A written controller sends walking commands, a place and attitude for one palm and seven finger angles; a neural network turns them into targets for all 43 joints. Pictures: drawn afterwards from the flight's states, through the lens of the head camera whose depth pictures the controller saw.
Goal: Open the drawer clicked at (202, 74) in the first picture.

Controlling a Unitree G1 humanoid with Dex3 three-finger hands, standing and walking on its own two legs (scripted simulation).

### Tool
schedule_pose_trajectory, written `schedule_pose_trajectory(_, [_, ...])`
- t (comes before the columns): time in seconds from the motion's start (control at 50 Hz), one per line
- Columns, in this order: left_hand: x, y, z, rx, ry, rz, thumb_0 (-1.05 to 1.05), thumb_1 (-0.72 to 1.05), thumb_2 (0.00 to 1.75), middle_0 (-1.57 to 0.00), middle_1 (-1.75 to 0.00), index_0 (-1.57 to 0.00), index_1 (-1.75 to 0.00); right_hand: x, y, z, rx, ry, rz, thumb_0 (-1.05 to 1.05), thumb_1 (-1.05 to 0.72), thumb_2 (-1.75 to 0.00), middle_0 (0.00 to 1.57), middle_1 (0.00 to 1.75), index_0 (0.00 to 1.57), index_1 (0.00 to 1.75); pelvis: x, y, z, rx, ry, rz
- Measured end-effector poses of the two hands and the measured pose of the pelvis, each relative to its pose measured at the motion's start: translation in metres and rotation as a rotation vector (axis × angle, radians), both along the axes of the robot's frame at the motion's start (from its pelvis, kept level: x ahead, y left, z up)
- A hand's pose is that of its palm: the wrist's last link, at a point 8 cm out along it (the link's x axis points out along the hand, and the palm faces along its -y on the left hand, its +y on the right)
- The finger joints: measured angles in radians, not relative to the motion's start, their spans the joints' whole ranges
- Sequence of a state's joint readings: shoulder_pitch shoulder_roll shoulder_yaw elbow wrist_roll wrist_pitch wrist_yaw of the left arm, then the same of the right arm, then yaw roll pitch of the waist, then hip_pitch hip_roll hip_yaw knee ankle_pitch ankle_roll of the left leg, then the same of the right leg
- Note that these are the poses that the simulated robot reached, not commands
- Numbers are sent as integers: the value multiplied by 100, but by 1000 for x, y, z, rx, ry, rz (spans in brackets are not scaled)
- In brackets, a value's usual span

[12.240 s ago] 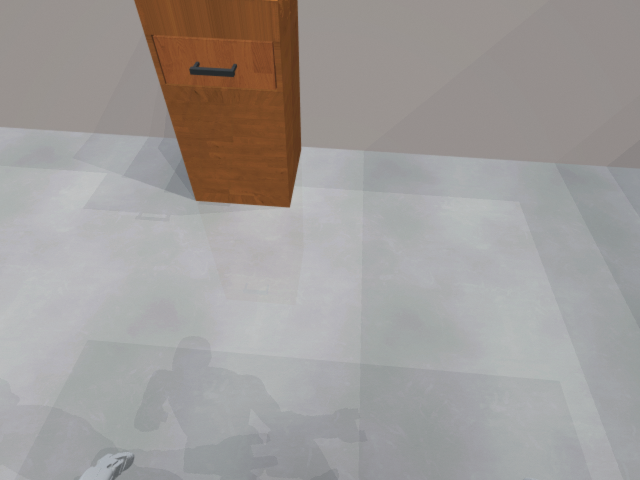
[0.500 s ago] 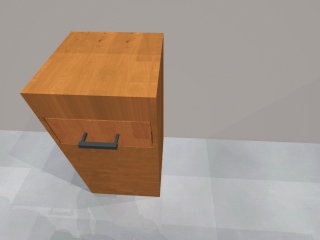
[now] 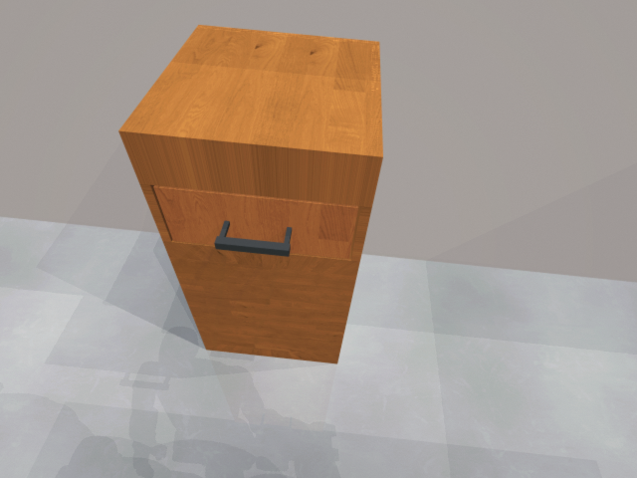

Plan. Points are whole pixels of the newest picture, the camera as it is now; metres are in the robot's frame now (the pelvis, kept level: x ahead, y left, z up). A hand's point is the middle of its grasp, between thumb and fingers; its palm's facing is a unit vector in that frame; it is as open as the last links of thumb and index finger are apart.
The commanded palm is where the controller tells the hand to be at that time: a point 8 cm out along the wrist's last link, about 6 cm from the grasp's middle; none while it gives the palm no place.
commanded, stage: come to a stop and stand still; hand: left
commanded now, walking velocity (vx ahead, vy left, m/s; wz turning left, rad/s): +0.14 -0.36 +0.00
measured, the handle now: (255, 238) +0.55 +0.16 -0.11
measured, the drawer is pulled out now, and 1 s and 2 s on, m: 0.00 0.00 0.00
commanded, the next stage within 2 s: look again from close up in 1.54 s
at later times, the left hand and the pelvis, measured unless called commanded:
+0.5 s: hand out of the picture +0.07 +0.15 -0.16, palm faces -0.04 -0.97 -0.23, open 7.3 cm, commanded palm none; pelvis +0.01 -0.03 +0.01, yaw -2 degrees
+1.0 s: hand out of the picture -0.03 +0.06 -0.16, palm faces +0.05 -0.99 -0.11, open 7.4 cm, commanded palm none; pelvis +0.02 -0.07 +0.02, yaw -1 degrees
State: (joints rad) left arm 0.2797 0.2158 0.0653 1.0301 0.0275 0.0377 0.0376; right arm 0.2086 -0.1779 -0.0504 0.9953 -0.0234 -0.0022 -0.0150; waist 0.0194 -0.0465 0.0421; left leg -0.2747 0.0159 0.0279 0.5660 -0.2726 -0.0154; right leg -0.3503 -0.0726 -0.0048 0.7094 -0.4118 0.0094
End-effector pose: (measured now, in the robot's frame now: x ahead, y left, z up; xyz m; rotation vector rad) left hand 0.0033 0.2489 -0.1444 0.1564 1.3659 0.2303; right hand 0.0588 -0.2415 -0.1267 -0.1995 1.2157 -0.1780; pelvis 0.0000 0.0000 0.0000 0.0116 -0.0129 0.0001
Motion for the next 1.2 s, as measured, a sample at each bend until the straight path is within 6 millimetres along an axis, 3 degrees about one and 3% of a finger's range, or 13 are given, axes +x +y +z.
schedule_pose_trajectory(0.1, [11,16,10,-21,-34,-25,0,91,90,-20,-30,-20,-29,-45,35,8,30,82,-23,0,-92,-89,19,30,20,30,2,14,13,-20,14,3])
schedule_pose_trajectory(0.22, [21,8,13,-68,-30,-67,0,91,90,-20,-30,-19,-29,-97,54,13,53,194,-92,1,-92,-89,20,30,20,30,4,16,19,-16,35,-17])
schedule_pose_trajectory(0.34, [37,-16,12,-81,2,-120,0,92,90,-20,-30,-20,-30,-137,49,14,68,287,-166,1,-91,-89,20,30,20,30,3,4,19,-7,39,-36])
schedule_pose_trajectory(0.46, [62,-41,15,-28,-66,-142,1,94,90,-20,-30,-20,-30,-158,23,-5,114,359,-194,1,-91,-89,20,30,20,30,4,-24,8,21,38,-34])
schedule_pose_trajectory(0.52, [66,-56,22,-4,-101,-130,0,94,90,-20,-30,-20,-30,-151,7,-16,135,367,-180,1,-91,-89,20,30,20,30,6,-36,7,3,18,-22])
schedule_pose_trajectory(0.62, [59,-71,29,3,-129,-82,0,95,90,-20,-30,-20,-30,-111,-16,-15,126,291,-128,1,-91,-89,19,30,19,30,10,-51,13,-1,2,-9])
schedule_pose_trajectory(0.76, [27,-90,10,-51,-48,-31,0,95,90,-20,-30,-20,-30,-53,-32,-12,71,164,-63,1,-93,-89,19,30,19,29,14,-62,10,-35,-4,-4])
schedule_pose_trajectory(0.86, [-3,-111,9,-106,48,-10,0,94,90,-20,-30,-20,-30,-43,-43,-2,48,159,-45,2,-95,-89,19,30,19,30,19,-68,15,-11,-2,-18])
schedule_pose_trajectory(1.0, [-32,-134,16,-140,147,3,0,91,90,-20,-30,-20,-30,-42,-42,-5,71,191,-36,1,-94,-89,19,30,19,30,25,-71,18,-3,3,-19])
schedule_pose_trajectory(1.1, [-33,-138,20,-126,163,7,0,91,90,-20,-30,-20,-30,-46,-39,-9,100,219,-40,1,-93,-89,19,30,19,30,31,-75,18,0,5,-18])
schedule_pose_trajectory(1.2, [-20,-137,21,-101,139,-1,0,90,90,-20,-30,-20,-30,-49,-35,-12,127,234,-48,1,-92,-89,19,30,19,30,37,-80,18,4,6,-19])
